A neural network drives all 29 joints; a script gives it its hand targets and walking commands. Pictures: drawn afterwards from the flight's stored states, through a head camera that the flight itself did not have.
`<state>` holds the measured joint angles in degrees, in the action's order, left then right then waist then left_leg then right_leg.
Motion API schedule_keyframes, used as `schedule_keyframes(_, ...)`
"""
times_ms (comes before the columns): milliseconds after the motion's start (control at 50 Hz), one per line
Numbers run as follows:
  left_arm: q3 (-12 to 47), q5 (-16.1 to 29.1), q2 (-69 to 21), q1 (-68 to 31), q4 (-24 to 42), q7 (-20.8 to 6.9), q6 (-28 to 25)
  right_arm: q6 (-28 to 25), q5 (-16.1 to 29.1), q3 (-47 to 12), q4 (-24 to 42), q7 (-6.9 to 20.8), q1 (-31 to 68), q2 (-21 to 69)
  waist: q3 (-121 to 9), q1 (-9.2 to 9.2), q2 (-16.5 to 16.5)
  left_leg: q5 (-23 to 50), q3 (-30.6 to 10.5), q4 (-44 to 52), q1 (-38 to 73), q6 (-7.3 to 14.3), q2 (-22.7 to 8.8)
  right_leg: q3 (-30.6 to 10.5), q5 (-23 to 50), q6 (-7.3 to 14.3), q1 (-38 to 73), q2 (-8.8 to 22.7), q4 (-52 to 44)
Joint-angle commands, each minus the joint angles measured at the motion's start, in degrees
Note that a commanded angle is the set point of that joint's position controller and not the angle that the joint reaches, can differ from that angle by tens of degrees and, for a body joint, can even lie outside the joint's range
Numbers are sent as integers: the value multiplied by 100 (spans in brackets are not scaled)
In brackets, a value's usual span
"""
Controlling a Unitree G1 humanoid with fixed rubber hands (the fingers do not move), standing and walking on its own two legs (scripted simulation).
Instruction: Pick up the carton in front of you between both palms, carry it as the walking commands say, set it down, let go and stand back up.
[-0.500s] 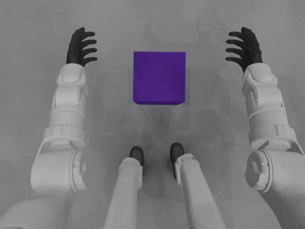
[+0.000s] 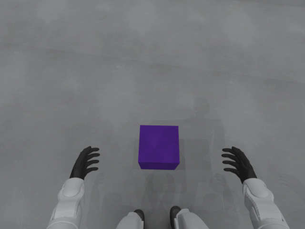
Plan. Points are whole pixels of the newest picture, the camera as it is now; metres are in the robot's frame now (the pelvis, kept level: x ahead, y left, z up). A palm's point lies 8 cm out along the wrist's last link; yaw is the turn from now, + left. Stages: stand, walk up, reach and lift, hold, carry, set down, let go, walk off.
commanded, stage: let go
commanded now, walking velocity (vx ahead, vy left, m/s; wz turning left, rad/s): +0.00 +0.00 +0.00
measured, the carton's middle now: (158, 149) +0.45 -0.02 -0.63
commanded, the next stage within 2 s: stand in 0.66 s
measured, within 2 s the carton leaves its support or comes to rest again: neither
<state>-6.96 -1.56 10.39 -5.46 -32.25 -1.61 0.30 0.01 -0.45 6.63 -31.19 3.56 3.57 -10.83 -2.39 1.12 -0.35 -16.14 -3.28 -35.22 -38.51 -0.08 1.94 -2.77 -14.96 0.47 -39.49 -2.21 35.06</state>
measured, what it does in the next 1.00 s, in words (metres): stands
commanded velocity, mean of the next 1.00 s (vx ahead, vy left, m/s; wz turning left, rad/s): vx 0.00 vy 0.00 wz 0.00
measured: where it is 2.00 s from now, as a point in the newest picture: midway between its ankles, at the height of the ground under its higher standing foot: outside the picture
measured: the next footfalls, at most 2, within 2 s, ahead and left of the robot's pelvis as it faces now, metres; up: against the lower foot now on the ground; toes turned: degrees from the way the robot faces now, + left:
none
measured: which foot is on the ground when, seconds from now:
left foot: down 0.00-1.00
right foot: down 0.00-1.00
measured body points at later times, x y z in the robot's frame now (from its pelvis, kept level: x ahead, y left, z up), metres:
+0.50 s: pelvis +0.02 +0.01 +0.02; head +0.02 +0.01 +0.47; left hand +0.19 +0.24 -0.05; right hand +0.19 -0.22 -0.05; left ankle -0.01 +0.12 -0.72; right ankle +0.00 -0.11 -0.72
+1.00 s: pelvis +0.02 +0.00 +0.01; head +0.02 +0.00 +0.46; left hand +0.15 +0.29 -0.08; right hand +0.16 -0.28 -0.08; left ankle -0.01 +0.12 -0.72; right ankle +0.00 -0.11 -0.72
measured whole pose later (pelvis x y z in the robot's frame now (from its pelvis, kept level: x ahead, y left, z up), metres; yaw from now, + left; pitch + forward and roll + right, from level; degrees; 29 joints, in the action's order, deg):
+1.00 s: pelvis +0.02 +0.00 +0.01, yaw +0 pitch -1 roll +0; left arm -4.3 -1.2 16.7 12.4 -41.7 1.5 -0.3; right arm -0.2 -1.2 4.4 -40.1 -0.9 -12.1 -17.0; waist 0.7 -0.1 1.2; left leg -18.5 -2.9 -29.8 -9.8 0.4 1.3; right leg -2.1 -17.2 0.6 -10.5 -2.0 29.2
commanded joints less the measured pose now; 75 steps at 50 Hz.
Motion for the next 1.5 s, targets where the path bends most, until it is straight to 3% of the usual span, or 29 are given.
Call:
schedule_keyframes(0, 11, 65, 510, 391, 721, -23, -167, -152, 62, -6, 744, -20, -459, -537, -1998, -11, -6, 1570, 173, 584, 1739, -84, 13, 92, 1921, -178, 2409, 59, -478)
schedule_keyframes(160, 237, 108, 582, 1406, 1133, -105, -6, 23, 84, -230, 1089, 32, -1316, -602, -511, -93, 204, 1368, 176, 1323, 2790, -106, -16, 187, 1313, -139, 3090, -14, -1201)
schedule_keyframes(360, 317, 138, 655, 1479, 1304, -266, 590, 639, -18, -227, 1213, 85, -1365, -709, 664, -95, 44, 635, 218, 1527, 2947, -55, -74, 244, 609, -106, 3459, -16, -1328)
schedule_keyframes(580, 266, 39, 668, 1543, 1369, -245, 732, 776, -75, -223, 1279, 63, -1392, -658, 516, -115, 91, 1330, 203, 1359, 3260, -67, -17, 184, 1221, -107, 3649, -28, -1241)
schedule_keyframes(600, 251, 149, 688, 1905, 1009, -139, 552, 1086, -171, -200, 1599, -106, -1195, -850, 203, -165, -112, 1742, 198, 1204, 3534, -53, -31, 237, 1201, -154, 3603, -168, -1051)
schedule_keyframes(640, 317, 126, 681, 1736, 1158, -73, 490, 1190, -157, -295, 1535, -204, -1344, -735, 276, -128, 60, 1791, 185, 1147, 3452, -58, -21, 195, 1179, -138, 3459, -135, -1037)
schedule_keyframes(660, 85, 62, 1261, 1537, 286, 119, 296, 671, 53, -19, 521, -292, -1166, -1306, 182, -137, 293, 1227, 170, 839, 2932, -76, -235, 45, 1092, -199, 2967, 282, -933)
schedule_keyframes(760, 82, 73, 1154, 1534, -67, 225, -17, 38, -27, -51, 46, -335, -1236, -1104, 185, -98, 88, 778, -118, 932, 2836, 6, -365, -147, 717, -45, 2702, 366, -1029)
schedule_keyframes(940, 114, 31, 1276, 1613, -544, 330, -163, -131, -82, -60, -481, -476, -1401, -1289, 35, -106, 47, 1498, -253, 872, 2963, -3, -476, -225, 1391, -39, 2899, 448, -952)
schedule_keyframes(1480, 235, 73, 1448, 1608, -1280, 358, -201, -174, -32, -234, -1290, -552, -1497, -1441, 366, -119, 42, 893, -397, 1295, 2900, 59, -605, -454, 931, 11, 3001, 623, -1320)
